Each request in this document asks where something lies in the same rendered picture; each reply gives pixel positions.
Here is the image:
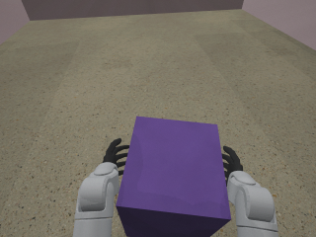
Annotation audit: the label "robot right forearm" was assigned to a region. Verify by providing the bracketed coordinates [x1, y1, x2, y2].
[227, 171, 278, 237]

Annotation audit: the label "robot left forearm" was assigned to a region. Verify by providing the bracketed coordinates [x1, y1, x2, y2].
[72, 162, 119, 237]

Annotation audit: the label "robot left hand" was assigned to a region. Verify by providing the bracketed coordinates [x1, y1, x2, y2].
[103, 138, 129, 176]

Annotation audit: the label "robot right hand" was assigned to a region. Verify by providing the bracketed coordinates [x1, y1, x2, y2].
[221, 145, 243, 187]

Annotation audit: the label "carton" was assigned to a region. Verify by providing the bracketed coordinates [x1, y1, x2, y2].
[116, 116, 231, 237]

